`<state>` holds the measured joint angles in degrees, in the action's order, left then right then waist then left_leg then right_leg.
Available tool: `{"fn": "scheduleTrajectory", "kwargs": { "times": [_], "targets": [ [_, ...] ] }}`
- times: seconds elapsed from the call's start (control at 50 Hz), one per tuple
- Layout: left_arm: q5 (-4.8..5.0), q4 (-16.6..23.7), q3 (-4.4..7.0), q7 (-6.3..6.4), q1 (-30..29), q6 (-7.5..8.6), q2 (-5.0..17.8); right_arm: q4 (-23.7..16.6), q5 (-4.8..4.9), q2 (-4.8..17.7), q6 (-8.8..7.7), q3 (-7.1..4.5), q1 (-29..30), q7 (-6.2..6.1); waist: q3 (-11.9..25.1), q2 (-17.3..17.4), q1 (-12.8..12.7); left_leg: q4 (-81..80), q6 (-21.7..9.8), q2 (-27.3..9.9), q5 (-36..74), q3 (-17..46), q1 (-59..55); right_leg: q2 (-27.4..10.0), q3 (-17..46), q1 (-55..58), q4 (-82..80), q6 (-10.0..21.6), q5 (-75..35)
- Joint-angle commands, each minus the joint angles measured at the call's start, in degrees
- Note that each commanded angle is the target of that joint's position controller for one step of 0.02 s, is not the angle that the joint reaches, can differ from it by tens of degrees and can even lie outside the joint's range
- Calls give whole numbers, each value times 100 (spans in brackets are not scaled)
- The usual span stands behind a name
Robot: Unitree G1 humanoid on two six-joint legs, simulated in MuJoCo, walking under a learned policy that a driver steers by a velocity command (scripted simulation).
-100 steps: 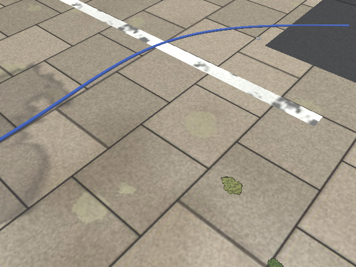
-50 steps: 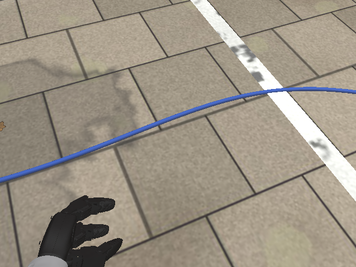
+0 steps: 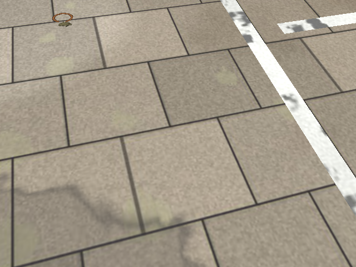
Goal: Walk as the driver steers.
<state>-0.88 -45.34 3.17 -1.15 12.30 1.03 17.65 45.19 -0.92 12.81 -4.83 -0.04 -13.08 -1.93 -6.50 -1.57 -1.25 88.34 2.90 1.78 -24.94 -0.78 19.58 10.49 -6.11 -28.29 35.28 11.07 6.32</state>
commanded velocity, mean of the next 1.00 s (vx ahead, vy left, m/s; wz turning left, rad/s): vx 0.08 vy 0.00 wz -0.91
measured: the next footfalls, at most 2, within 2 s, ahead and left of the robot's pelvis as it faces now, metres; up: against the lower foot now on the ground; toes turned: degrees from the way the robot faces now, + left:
left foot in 0.40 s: +0.29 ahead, +0.16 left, +0.00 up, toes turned -32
right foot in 0.88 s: +0.10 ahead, +0.02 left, +0.00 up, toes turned -55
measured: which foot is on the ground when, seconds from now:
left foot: up 0.00-0.38, down 0.40-0.88, up 0.90-1.00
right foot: down 0.00-0.40, up 0.42-0.86, down 0.88-1.00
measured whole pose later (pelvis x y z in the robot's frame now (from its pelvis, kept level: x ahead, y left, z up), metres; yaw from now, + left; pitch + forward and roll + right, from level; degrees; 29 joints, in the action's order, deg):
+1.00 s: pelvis +0.14 +0.10 +0.03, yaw -55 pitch +0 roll +1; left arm -0.7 -34.9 2.7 -1.1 8.4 -3.4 16.7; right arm 39.3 -0.9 18.7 4.0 -3.8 -14.8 -0.1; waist -4.3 3.2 2.1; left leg 58.9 3.3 -5.2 -26.2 -5.1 26.3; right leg 2.0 -0.6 -14.9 31.7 3.6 16.8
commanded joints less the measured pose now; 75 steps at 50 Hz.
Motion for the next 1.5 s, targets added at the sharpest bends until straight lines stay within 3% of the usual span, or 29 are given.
{"fn": "scheduleTrajectory", "kwargs": {
  "times": [0.02,0.06,0.12,0.2,0.3,0.36,0.38,0.4,0.42,0.44,0.46,0.5,0.56,0.72,0.84,0.86,0.88,0.9,0.92,0.94,0.98,1.02,1.08,1.22,1.3,1.34,1.36,1.4,1.5],
  "targets": [
    [96,430,229,180,412,-75,701,-663,-241,977,94,-164,-380,-7,1046,971,230,-205,40,-386,-79,623,1974,-2280,3572,2157,-1756,1260,-2871],
    [78,344,219,140,547,-12,730,-763,-249,883,394,-136,-232,-57,752,1014,341,-1322,192,-565,-73,527,1255,-1868,2908,978,-1747,998,-3704],
    [-9,417,325,127,557,17,954,-967,-149,650,481,-61,-29,-62,1318,574,303,-2315,216,-507,567,443,998,-1405,2573,1038,-1321,625,-4418],
    [86,588,402,197,541,-211,974,-1240,-97,690,562,-38,618,-39,1486,-24,19,-3192,152,-321,1270,604,1192,-1032,2899,1437,-1171,-15,-2599],
    [-15,757,490,163,600,-355,1022,-1381,10,841,462,-41,1147,-44,1074,-483,-277,-4316,12,2,849,901,1248,-1127,3799,1979,-1039,-31,-1442],
    [-20,897,492,130,283,-355,986,-1263,72,959,335,-77,744,-65,976,-704,-60,-5623,-135,152,817,938,202,-1032,4114,1756,-791,-310,-1539],
    [43,960,471,132,79,-349,943,-1178,37,1001,290,-105,443,-98,896,-671,170,-6547,-184,56,1312,900,-488,-834,4044,1370,-594,-557,-944],
    [99,982,394,144,306,-329,645,-1143,-17,1252,262,-177,365,-153,1039,18,65,-7129,-385,-841,1615,1484,-1325,-437,3483,815,117,-864,1023],
    [145,1149,290,171,660,-328,284,-1309,-62,1863,338,-285,523,-170,1220,1431,-198,-7281,-1007,-2477,2636,3160,-2013,424,2054,-254,1481,-1178,3108],
    [-139,1077,428,148,700,-335,993,-1218,-11,1631,429,-293,268,-125,1412,1251,-55,-7092,-1506,-2624,3435,3410,-1867,107,1558,-469,2429,-1266,3118],
    [-190,1011,485,105,542,-356,1117,-1233,13,1261,481,-211,294,-117,1224,895,-62,-6958,-1496,-2376,3595,2738,-1706,-238,1436,-521,2899,-1312,2664],
    [-102,928,468,-33,499,-467,1003,-1313,-25,1056,551,-168,683,-105,903,826,-155,-6951,-1214,-1613,3347,1466,-1239,-463,1252,-412,3453,-1407,1929],
    [37,975,389,-137,402,-560,919,-1326,-93,1079,553,-212,560,-85,890,1012,-64,-6942,-1248,-1441,3742,671,-1125,-625,870,-424,3827,-1529,1590],
    [43,1379,228,-310,-439,-633,563,-1124,-118,1307,508,-452,5,12,866,1179,282,-7019,-1353,-1996,2943,13,-1518,-1213,512,-185,2132,-1450,1670],
    [93,1569,214,-300,-587,-622,476,-1068,-22,1495,538,-595,-82,211,988,1344,286,-6309,-917,-2182,2950,-667,-1119,-1015,4,1170,258,-1086,1816],
    [33,1474,219,-255,-292,-577,433,-1037,56,1493,576,-603,-40,224,1038,1143,67,-5866,-700,-2103,2892,-862,-870,-901,3,1688,-547,-984,1321],
    [-57,1295,268,-164,115,-498,617,-944,85,1384,612,-590,-292,250,1124,433,-98,-5064,-352,-1854,2326,-1122,-274,-1024,552,2474,-1420,-877,669],
    [-70,1299,359,-59,297,-411,1223,-1065,1,856,682,-468,-621,307,1080,-1309,90,-3492,36,-1178,-1014,-1420,1221,-2692,2680,3176,-1729,-549,-955],
    [28,1411,539,-5,480,-373,1769,-1423,-114,889,803,-412,-5,193,1107,-1569,-329,-2690,183,-582,-1352,-588,1832,-3440,3418,2590,-1501,405,-2745],
    [23,1305,419,16,502,-369,1303,-1347,-61,1068,860,-454,265,148,1103,-847,-370,-2315,147,-736,-909,-160,1767,-3110,2719,2645,-1426,445,-2819],
    [1,1299,219,91,-318,-385,825,-1081,65,1057,807,-464,47,157,740,-734,107,-2558,39,-724,33,15,1438,-2331,1886,2184,-1572,83,-2148],
    [54,1280,115,149,-515,-353,605,-798,-44,1190,819,-517,-327,183,890,-754,232,-2407,13,-550,427,-111,1095,-2072,1576,2149,-1569,44,-2481],
    [27,1133,62,143,-347,-268,545,-686,16,1002,871,-468,-348,225,934,-455,186,-2785,-37,-464,493,-47,952,-2127,1668,2258,-1674,73,-2136],
    [-63,783,-6,113,-153,-211,502,-597,24,741,886,-357,-110,167,663,-561,13,-4611,-276,-269,131,-19,80,-2148,2021,1882,-1688,164,-1009],
    [2,611,-83,146,-368,-195,392,-407,43,556,763,-279,-432,76,755,-259,332,-6449,-451,-180,1144,-44,-1136,-1990,2133,1430,-1347,-109,-929],
    [6,563,-220,165,-98,-123,-28,-419,-129,897,571,-255,-488,16,1025,657,164,-7287,-627,-1430,2192,1309,-1990,-1466,1780,950,-879,-637,179],
    [30,435,-185,154,90,-194,16,-426,6,1148,552,-314,45,58,673,1219,-163,-7128,-1003,-1669,2580,1471,-861,-881,1259,1519,-1123,-748,920],
    [-47,193,-151,133,-3,-220,214,-461,20,759,511,-214,294,136,585,987,-34,-7109,-739,-1170,1823,1022,-609,-1011,1371,2018,-1373,-781,403],
    [-5,-188,-149,170,24,-121,162,-190,53,755,508,-224,-46,64,570,368,162,-6916,-618,-827,1624,693,-1089,-1195,1538,1701,-1539,-780,-40]
  ]
}}
Keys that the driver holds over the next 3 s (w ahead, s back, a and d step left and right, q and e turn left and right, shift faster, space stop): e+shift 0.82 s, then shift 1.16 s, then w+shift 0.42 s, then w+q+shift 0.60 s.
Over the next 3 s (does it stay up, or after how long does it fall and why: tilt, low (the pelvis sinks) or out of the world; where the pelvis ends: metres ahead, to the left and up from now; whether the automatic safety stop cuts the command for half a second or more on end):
stays up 0.48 -0.35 0.03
